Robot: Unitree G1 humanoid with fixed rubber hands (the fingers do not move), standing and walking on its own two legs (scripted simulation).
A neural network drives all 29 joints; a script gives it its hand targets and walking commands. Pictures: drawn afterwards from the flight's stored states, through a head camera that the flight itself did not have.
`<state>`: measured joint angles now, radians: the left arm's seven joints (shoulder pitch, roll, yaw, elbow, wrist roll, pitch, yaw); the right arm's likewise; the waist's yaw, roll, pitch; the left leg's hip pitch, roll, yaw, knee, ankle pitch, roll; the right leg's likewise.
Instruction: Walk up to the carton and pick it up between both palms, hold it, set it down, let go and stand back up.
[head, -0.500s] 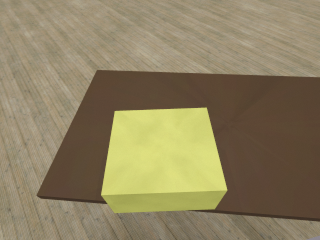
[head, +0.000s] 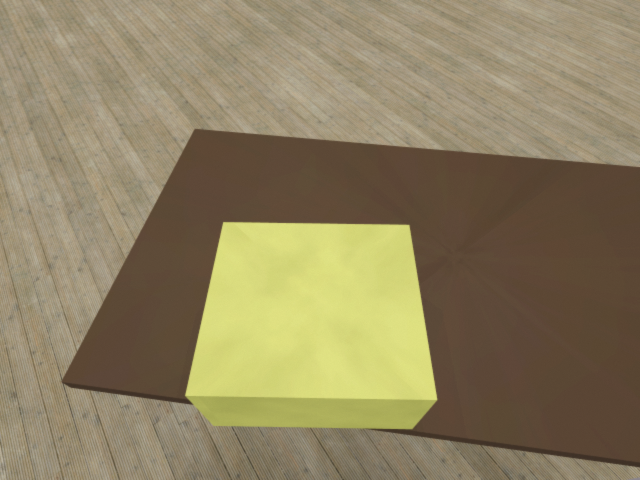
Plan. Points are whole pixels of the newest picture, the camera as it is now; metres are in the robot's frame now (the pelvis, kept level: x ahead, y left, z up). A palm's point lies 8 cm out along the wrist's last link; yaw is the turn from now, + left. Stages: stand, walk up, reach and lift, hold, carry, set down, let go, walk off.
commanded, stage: walk up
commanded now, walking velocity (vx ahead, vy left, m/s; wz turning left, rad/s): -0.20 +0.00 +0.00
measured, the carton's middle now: (314, 322) +0.32 +0.03 -0.03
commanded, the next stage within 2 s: stand in 1.04 s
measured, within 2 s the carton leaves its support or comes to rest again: neither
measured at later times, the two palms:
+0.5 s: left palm out of the picture -0.04 +0.31 -0.16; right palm out of the picture -0.02 -0.19 -0.11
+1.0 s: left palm out of the picture -0.14 +0.24 -0.14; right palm out of the picture -0.14 -0.18 -0.15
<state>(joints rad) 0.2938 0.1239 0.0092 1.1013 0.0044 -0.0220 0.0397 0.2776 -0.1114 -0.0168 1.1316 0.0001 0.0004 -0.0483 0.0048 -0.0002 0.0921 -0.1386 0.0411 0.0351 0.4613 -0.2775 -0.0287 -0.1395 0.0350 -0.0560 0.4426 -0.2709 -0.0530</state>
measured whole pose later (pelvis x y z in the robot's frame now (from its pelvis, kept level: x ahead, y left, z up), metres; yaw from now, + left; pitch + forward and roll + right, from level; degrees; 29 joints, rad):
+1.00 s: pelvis -0.12 +0.04 +0.00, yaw +1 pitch -3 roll -1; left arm 0.35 0.10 -0.02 1.11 0.01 -0.02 0.03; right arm 0.31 -0.15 -0.02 1.14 -0.01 0.01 -0.02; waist -0.03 0.02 0.02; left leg -0.23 0.01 0.07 0.41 -0.13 0.04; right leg -0.01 0.04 -0.01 0.35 -0.29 -0.03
